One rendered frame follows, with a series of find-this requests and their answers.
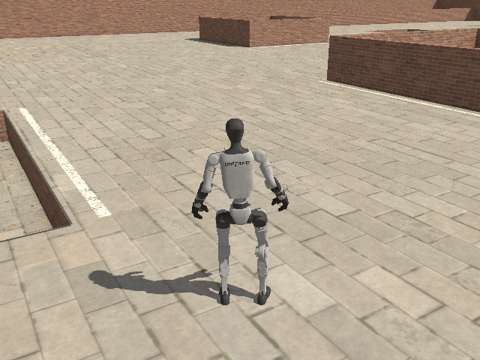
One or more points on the robot right forearm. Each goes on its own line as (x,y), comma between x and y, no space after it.
(278,191)

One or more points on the robot right upper arm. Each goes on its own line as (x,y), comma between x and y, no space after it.
(260,157)

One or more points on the left robot shin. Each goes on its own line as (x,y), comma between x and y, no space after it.
(224,269)

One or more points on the robot left upper arm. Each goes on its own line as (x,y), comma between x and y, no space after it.
(213,160)

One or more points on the robot right thigh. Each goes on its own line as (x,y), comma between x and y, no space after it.
(260,221)

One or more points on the robot right hand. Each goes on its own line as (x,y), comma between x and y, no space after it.
(284,201)

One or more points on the robot left hand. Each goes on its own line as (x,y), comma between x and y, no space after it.
(195,211)

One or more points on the robot left forearm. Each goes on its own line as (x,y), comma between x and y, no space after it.
(200,197)

